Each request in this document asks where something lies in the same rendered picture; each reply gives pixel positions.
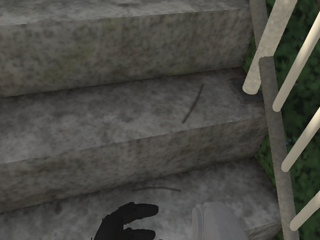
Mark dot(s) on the robot left hand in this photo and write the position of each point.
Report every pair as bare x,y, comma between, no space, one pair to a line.
112,226

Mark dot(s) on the robot right thigh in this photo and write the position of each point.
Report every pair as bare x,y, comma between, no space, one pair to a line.
215,221

